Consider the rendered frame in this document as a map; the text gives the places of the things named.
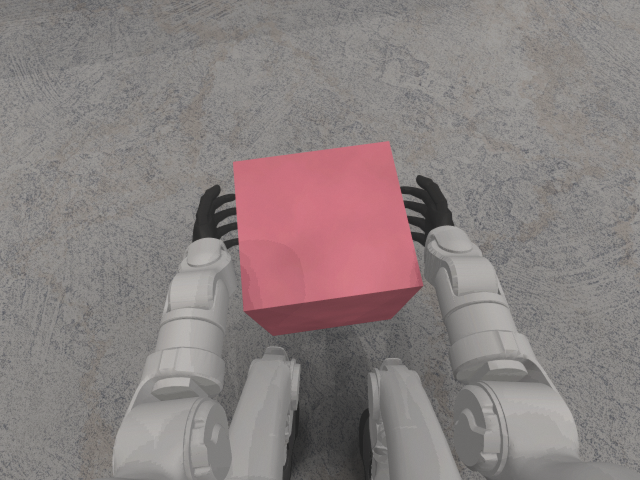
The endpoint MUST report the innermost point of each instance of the left robot hand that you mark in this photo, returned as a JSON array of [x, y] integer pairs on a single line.
[[206, 221]]

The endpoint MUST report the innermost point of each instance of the robot left upper arm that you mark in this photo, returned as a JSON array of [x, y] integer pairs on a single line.
[[181, 439]]

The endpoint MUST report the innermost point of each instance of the robot thigh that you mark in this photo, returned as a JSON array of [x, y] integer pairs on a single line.
[[257, 430], [416, 445]]

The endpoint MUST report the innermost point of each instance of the robot right forearm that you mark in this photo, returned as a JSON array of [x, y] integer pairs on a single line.
[[485, 343]]

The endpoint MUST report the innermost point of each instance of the right robot hand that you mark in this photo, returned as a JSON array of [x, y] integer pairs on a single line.
[[435, 210]]

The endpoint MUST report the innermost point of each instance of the left robot thigh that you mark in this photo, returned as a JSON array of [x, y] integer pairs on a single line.
[[257, 430]]

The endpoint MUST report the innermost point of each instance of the robot left forearm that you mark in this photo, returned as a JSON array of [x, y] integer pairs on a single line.
[[187, 359]]

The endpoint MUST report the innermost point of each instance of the robot right upper arm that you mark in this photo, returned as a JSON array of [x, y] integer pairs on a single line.
[[522, 431]]

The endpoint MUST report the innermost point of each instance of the right robot thigh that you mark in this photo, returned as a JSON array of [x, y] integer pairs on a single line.
[[416, 445]]

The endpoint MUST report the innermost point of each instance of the carton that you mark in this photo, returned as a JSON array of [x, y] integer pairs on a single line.
[[324, 239]]

